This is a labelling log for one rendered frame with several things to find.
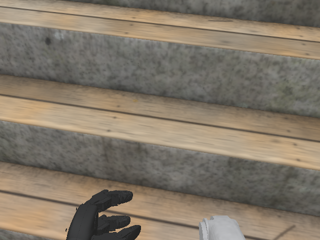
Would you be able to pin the robot left hand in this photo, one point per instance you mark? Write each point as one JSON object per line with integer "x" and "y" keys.
{"x": 87, "y": 225}

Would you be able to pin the right robot thigh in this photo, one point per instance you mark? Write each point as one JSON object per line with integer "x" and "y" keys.
{"x": 219, "y": 227}

